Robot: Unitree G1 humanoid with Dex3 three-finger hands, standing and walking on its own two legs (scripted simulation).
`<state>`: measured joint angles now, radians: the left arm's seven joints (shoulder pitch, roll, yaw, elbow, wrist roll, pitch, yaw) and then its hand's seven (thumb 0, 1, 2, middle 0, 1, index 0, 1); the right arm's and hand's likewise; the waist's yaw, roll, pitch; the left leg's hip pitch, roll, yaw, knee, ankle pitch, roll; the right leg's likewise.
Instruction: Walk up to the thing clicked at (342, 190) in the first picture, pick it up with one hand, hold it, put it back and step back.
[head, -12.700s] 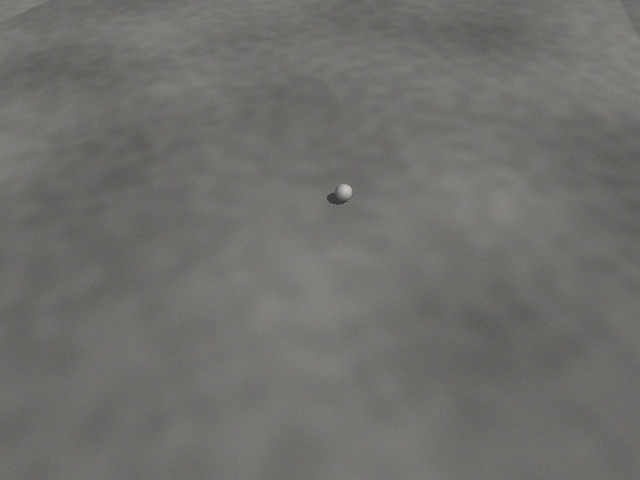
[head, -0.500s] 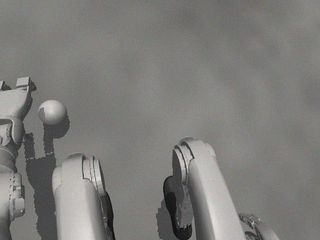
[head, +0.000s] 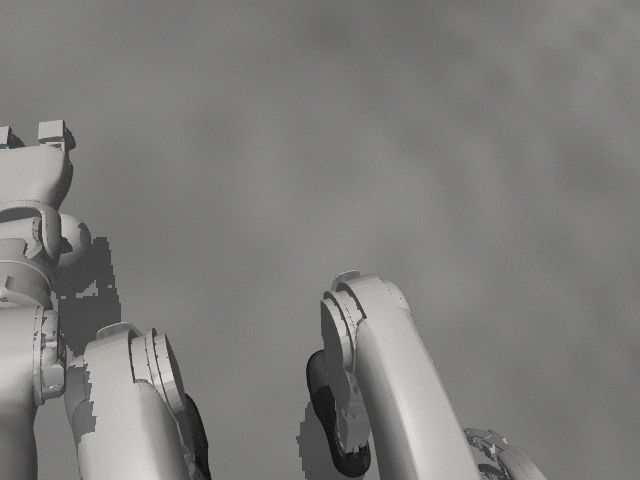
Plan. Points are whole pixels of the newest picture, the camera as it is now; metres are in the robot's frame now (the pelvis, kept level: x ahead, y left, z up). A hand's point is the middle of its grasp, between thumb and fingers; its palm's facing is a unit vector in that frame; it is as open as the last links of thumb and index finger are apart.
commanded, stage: approach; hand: left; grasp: from above
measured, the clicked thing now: (59, 240) +0.47 +0.29 -0.29
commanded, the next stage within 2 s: rest palm in 0.34 s
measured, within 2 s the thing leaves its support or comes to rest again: neither
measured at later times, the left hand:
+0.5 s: hand (33, 255) +0.43 +0.29 -0.20, palm faces -0.41 -0.08 -0.91, open 13.9 cm
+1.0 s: hand (52, 241) +0.45 +0.28 -0.24, palm faces -0.47 -0.11 -0.88, open 14.2 cm
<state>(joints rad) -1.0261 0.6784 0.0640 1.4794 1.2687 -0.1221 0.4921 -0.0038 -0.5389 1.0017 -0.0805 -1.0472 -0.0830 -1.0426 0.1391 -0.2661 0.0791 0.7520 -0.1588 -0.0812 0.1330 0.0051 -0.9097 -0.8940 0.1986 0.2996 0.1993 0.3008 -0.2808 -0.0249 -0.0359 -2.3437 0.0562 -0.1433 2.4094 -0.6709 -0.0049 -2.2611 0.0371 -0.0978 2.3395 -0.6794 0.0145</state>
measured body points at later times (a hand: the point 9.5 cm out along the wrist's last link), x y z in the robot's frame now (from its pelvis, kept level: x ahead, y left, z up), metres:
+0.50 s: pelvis +0.00 +0.00 -0.01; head +0.24 +0.09 +0.36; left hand +0.45 +0.29 -0.15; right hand +0.05 -0.28 -0.10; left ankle +0.08 +0.13 -0.29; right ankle +0.10 -0.12 -0.29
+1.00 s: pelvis +0.00 +0.00 -0.02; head +0.27 +0.08 +0.33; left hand +0.47 +0.28 -0.19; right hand +0.01 -0.26 -0.11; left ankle +0.08 +0.13 -0.29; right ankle +0.10 -0.12 -0.29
